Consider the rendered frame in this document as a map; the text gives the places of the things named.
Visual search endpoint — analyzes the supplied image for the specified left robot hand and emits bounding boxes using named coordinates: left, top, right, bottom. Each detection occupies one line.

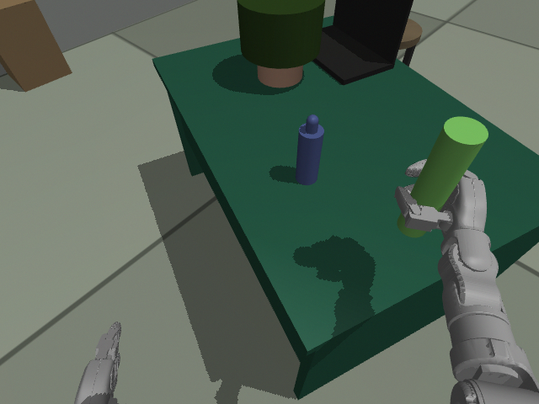
left=74, top=322, right=121, bottom=404

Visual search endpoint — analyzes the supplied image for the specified right robot arm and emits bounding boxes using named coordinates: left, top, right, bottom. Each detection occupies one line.
left=438, top=229, right=539, bottom=404

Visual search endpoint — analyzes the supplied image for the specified right robot hand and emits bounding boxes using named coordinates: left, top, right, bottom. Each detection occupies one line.
left=394, top=158, right=487, bottom=239

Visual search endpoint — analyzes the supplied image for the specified stool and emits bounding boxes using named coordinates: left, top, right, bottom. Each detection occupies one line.
left=399, top=19, right=423, bottom=66

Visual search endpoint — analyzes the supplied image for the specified potted plant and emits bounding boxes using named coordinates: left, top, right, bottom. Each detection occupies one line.
left=237, top=0, right=325, bottom=88

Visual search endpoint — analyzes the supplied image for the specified desk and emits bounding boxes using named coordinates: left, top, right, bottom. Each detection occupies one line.
left=152, top=16, right=539, bottom=400

